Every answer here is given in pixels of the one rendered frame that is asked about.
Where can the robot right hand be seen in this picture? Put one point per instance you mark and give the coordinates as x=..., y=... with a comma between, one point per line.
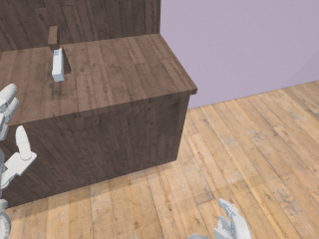
x=236, y=228

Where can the tap lever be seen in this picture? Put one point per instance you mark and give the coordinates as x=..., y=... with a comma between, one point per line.
x=58, y=66

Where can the left robot forearm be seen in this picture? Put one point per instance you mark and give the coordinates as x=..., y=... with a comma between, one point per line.
x=5, y=221

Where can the robot left hand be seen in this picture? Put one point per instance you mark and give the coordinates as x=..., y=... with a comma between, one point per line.
x=18, y=162

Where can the counter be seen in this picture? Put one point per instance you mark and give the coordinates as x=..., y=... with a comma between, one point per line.
x=121, y=107

